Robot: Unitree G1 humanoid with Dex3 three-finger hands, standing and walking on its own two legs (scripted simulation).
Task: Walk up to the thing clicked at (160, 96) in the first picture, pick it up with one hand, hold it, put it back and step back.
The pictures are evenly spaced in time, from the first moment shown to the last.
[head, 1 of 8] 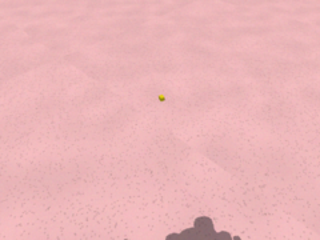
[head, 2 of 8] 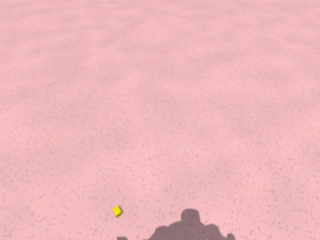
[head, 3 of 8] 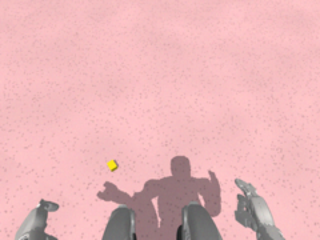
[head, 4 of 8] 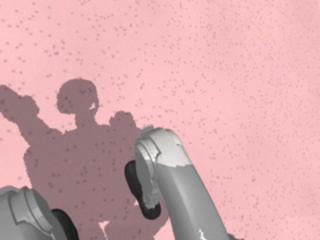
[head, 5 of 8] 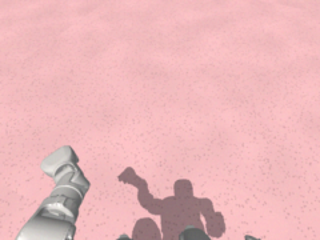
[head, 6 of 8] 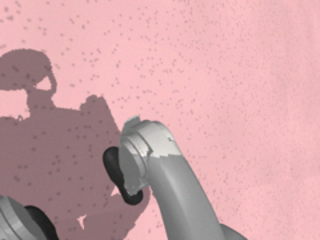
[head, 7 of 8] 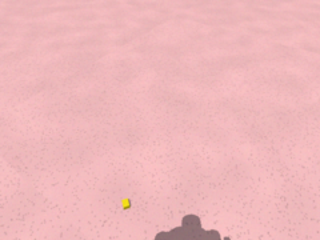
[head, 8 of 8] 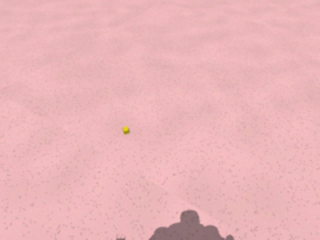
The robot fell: no
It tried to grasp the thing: yes
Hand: left
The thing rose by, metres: 0.68
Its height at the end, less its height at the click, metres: +0.00
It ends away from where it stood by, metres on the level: 0.01
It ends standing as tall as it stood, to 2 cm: yes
